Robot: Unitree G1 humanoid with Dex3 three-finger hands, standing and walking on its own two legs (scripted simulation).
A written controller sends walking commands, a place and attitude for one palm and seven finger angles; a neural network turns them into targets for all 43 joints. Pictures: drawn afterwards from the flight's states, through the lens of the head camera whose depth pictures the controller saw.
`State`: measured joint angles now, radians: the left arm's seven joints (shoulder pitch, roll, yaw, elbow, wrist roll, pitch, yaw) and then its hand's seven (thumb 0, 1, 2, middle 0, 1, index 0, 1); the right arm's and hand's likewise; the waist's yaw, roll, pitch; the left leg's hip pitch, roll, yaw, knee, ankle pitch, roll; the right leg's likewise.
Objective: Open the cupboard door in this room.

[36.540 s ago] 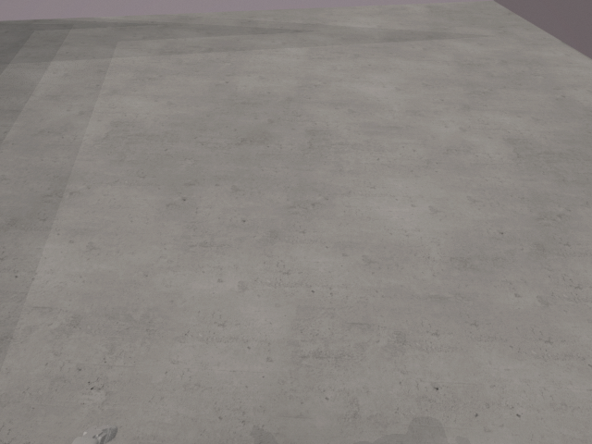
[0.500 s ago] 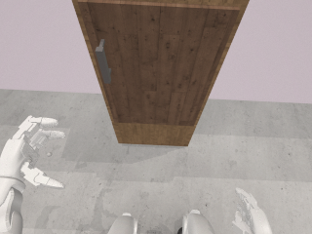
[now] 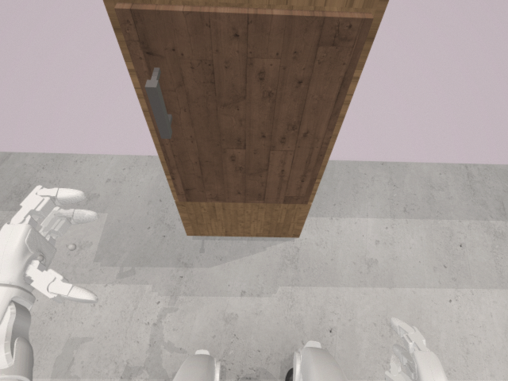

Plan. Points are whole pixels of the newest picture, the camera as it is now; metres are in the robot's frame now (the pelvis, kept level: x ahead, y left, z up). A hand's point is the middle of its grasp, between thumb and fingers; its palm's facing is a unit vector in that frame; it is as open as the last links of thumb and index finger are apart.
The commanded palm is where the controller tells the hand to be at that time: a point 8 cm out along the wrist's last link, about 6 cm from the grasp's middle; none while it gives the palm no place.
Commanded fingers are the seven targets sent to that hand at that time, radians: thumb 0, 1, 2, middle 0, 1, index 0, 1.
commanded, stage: raise the hand with hooked fingers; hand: left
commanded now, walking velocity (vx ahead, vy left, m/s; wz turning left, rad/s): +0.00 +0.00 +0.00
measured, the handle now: (161, 104) +0.60 +0.21 +0.04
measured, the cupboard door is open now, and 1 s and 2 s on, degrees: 0 0 0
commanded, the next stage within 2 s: move the hooked fingers beside the handle in 0.10 s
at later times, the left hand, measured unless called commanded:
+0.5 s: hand (81, 219) +0.33 +0.27 +0.05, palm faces +0.01 -1.00 -0.03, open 14.0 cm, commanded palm +0.31 +0.32 +0.05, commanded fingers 0.00 -0.50 0.30 -0.30 -1.20 -0.30 -1.20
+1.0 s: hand (101, 174) +0.42 +0.27 +0.04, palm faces +0.02 -1.00 -0.01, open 14.0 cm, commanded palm +0.40 +0.32 +0.05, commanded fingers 0.00 -0.50 0.30 -0.30 -1.20 -0.30 -1.20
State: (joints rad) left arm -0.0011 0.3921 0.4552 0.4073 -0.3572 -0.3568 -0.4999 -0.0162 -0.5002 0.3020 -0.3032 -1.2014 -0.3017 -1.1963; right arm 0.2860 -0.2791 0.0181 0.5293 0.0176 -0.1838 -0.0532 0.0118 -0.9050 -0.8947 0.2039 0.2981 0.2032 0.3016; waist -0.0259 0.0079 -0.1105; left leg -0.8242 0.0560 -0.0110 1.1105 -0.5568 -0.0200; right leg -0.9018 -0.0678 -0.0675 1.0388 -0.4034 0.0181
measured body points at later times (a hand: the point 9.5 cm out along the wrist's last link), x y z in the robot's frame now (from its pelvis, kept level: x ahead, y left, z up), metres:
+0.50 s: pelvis -0.01 +0.00 -0.01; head +0.09 +0.02 +0.43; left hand +0.33 +0.33 +0.05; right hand +0.14 -0.25 -0.09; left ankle -0.01 +0.13 -0.66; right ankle +0.05 -0.14 -0.66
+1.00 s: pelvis +0.00 +0.01 -0.01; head +0.12 +0.02 +0.42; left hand +0.41 +0.33 +0.05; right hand +0.07 -0.27 -0.11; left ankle -0.01 +0.13 -0.66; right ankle +0.05 -0.14 -0.66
